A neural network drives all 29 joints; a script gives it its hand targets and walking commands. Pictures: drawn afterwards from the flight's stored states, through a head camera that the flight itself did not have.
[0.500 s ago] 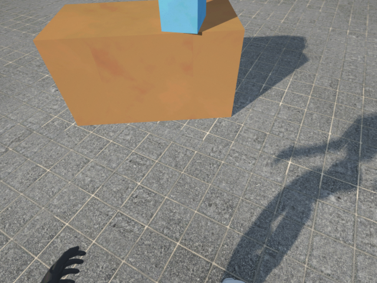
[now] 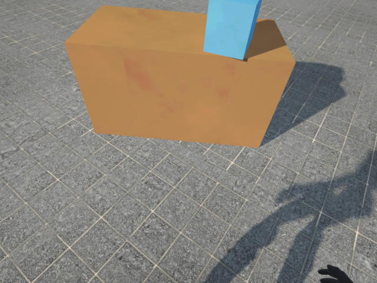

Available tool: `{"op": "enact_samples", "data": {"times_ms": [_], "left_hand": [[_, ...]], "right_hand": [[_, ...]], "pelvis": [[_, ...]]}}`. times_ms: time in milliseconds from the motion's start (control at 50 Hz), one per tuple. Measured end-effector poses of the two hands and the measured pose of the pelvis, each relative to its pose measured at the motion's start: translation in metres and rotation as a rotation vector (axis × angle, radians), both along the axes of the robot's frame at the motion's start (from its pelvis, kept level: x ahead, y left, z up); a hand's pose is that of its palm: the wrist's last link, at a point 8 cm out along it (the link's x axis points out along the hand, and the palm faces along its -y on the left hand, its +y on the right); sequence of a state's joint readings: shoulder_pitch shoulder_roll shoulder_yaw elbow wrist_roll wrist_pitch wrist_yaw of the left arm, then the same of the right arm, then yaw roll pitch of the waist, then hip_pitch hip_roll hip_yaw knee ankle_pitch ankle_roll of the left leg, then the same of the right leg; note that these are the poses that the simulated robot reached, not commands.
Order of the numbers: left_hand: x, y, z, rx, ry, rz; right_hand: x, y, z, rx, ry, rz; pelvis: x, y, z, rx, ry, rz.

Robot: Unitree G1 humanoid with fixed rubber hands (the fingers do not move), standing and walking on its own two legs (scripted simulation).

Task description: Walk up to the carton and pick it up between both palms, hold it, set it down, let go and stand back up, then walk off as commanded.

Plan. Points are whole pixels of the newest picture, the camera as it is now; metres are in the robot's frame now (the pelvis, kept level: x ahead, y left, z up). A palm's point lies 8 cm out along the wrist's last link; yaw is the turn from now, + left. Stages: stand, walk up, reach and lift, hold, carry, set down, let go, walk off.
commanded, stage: walk up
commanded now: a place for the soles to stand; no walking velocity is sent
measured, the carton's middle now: (233, 21) +1.34 -0.15 +0.04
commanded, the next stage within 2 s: none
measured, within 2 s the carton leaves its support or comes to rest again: neither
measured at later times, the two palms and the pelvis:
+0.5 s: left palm (93, 216) +0.28 +0.26 -0.06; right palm (345, 233) +0.29 -0.36 -0.07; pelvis +0.20 -0.05 +0.01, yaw +0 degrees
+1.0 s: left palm (102, 154) +0.48 +0.30 -0.07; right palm (314, 169) +0.48 -0.34 -0.06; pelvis +0.39 -0.03 +0.00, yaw +1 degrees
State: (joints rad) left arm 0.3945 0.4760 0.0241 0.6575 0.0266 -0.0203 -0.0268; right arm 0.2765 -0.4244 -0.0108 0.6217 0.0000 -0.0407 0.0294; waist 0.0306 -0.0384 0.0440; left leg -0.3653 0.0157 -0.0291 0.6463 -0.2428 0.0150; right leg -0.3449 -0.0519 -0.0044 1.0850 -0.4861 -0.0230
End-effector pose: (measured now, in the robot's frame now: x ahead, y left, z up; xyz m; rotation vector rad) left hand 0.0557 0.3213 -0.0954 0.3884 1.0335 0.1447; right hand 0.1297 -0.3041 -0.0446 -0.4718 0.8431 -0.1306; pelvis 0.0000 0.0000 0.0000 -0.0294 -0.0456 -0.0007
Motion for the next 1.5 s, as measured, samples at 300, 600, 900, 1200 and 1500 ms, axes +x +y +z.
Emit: {"op": "enact_samples", "data": {"times_ms": [300, 600, 900, 1200, 1500], "left_hand": [[0.207, -0.049, 0.029, 0.028, -0.095, -0.139], [0.211, -0.045, 0.032, 0.044, 0.051, 0.042], [0.354, -0.007, 0.014, 0.026, 0.012, -0.004], [0.475, -0.043, 0.040, 0.080, 0.004, -0.014], [0.540, -0.013, 0.001, 0.031, 0.068, 0.055]], "right_hand": [[0.012, -0.047, -0.027, 0.041, 0.214, -0.168], [0.244, -0.037, -0.013, 0.083, 0.046, 0.035], [0.348, -0.013, -0.006, 0.014, 0.016, -0.011], [0.432, -0.050, -0.026, 0.065, 0.113, -0.041], [0.589, -0.009, -0.018, 0.021, -0.004, 0.033]], "pelvis": [[0.127, -0.037, 0.005, 0.050, 0.019, 0.007], [0.239, -0.044, 0.014, 0.057, 0.022, -0.001], [0.357, -0.011, 0.004, 0.028, -0.018, 0.023], [0.467, -0.046, 0.012, 0.073, 0.028, 0.011], [0.571, -0.014, -0.007, 0.039, -0.009, 0.021]]}}
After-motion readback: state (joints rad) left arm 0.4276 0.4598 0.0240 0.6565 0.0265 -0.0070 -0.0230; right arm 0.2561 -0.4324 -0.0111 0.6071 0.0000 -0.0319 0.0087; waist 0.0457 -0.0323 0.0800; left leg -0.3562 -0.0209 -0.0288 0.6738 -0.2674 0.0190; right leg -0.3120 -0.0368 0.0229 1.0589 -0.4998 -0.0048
